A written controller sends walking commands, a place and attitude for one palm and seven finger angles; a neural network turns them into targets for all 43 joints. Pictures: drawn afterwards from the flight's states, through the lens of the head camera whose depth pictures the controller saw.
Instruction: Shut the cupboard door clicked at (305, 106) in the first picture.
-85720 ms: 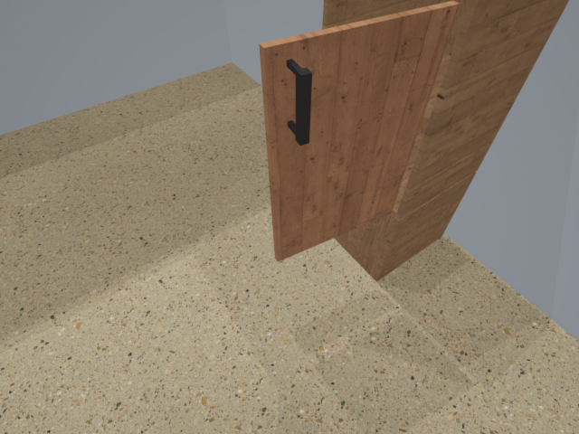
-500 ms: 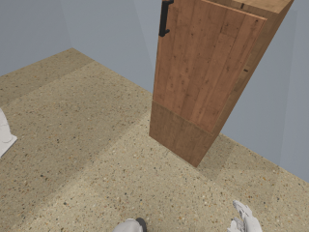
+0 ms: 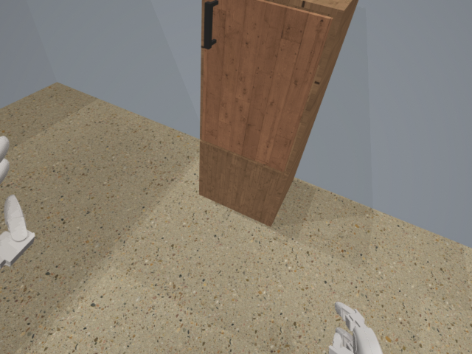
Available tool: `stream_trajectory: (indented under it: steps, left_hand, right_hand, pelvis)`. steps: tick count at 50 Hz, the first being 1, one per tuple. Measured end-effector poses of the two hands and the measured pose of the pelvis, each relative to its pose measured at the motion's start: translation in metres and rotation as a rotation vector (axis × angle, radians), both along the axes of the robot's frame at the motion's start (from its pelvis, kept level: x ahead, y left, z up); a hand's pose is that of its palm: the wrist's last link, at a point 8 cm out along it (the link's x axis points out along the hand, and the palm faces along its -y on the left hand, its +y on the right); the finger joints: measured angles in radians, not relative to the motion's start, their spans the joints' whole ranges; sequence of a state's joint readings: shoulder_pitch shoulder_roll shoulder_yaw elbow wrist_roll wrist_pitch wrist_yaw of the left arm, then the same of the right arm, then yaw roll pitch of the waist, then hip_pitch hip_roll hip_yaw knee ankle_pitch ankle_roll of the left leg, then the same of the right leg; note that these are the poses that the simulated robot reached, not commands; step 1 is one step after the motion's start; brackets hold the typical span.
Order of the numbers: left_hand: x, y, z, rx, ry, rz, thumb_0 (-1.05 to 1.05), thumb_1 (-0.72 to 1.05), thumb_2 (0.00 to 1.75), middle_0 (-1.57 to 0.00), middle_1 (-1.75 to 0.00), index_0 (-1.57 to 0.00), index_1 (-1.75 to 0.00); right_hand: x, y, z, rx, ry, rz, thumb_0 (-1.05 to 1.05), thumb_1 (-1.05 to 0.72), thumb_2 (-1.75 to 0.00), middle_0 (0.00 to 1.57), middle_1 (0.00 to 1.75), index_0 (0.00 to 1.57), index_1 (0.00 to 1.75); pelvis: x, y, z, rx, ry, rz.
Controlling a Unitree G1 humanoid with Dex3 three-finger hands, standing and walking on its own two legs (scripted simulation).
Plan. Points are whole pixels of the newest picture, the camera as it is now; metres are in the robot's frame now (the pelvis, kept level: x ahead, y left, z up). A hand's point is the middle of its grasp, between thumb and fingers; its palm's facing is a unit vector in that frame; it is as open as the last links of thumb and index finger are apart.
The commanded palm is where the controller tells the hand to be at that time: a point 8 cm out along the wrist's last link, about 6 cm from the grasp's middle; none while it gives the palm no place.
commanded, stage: stop stepping back and stand still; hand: left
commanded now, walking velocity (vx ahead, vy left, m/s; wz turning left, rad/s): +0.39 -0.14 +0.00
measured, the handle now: (211, 24) +1.01 +0.09 +0.15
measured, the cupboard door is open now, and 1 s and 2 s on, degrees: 0 0 0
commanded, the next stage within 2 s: let the arm hang, fingers relaxed in 1.82 s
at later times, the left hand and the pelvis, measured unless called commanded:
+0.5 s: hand out of the picture +0.17 +0.30 +0.16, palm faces +0.44 -0.81 -0.38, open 7.4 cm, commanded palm +0.10 +0.35 +0.17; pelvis -0.04 +0.05 -0.02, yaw +0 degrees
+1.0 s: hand out of the picture +0.19 +0.32 +0.16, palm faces +0.46 -0.78 -0.42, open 7.4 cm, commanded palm +0.13 +0.35 +0.17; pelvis +0.00 +0.05 -0.01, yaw +1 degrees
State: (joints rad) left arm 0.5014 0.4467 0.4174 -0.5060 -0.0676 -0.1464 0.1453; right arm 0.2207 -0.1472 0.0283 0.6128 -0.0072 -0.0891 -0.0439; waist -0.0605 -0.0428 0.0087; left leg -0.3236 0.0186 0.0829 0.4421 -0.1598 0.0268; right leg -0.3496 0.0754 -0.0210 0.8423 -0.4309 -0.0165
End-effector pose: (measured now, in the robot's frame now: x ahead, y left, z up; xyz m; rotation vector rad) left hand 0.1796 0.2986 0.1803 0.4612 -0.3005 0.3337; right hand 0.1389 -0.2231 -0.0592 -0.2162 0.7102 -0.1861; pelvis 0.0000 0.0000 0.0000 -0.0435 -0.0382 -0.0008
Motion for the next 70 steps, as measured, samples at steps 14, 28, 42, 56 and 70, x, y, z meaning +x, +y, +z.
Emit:
stream_trajectory:
  steps: [14, 28, 42, 56, 70]
  left_hand:
    - [-0.08, 0.031, 0.014, 0.082, -0.058, 0.152, 0.01, 0.89, 0.9, -0.22, -0.3, -0.22, -0.3]
    - [-0.049, 0.044, 0.013, 0.131, -0.05, 0.036, 0.02, 0.89, 0.9, -0.21, -0.3, -0.21, -0.3]
    - [-0.05, 0.048, -0.018, 0.06, 0.179, 0.166, 0.02, 0.89, 0.9, -0.21, -0.3, -0.22, -0.3]
    - [-0.023, 0.057, 0.01, 0.102, 0.018, 0.068, 0.02, 0.89, 0.9, -0.21, -0.3, -0.22, -0.3]
    - [-0.054, 0.068, -0.012, 0.021, 0.115, 0.125, 0.02, 0.89, 0.9, -0.22, -0.3, -0.22, -0.3]
  right_hand:
    - [-0.091, -0.022, -0.039, -0.025, 0.176, -0.093, 0.02, -0.91, -0.89, 0.2, 0.3, 0.2, 0.29]
    - [-0.032, 0.041, -0.025, -0.007, 0.036, -0.003, 0.02, -0.91, -0.89, 0.2, 0.3, 0.2, 0.29]
    - [-0.006, 0.04, -0.042, 0.045, 0.12, 0.041, 0.02, -0.91, -0.89, 0.2, 0.3, 0.2, 0.3]
    - [0.02, 0.046, -0.01, 0.002, -0.004, 0.01, 0.02, -0.91, -0.89, 0.2, 0.3, 0.2, 0.29]
    - [-0.018, 0.063, -0.026, 0.023, 0.086, 0.021, 0.02, -0.91, -0.89, 0.2, 0.3, 0.2, 0.3]
  pelvis:
    - [-0.044, 0.012, -0.009, 0.039, 0.016, -0.021]
    - [-0.035, 0.043, -0.015, 0.052, 0.014, 0.01]
    - [-0.013, 0.043, -0.008, 0.048, 0.048, 0.017]
    - [-0.006, 0.057, -0.005, 0.024, 0.045, 0.005]
    - [-0.021, 0.066, -0.003, 0.025, 0.032, 0.007]
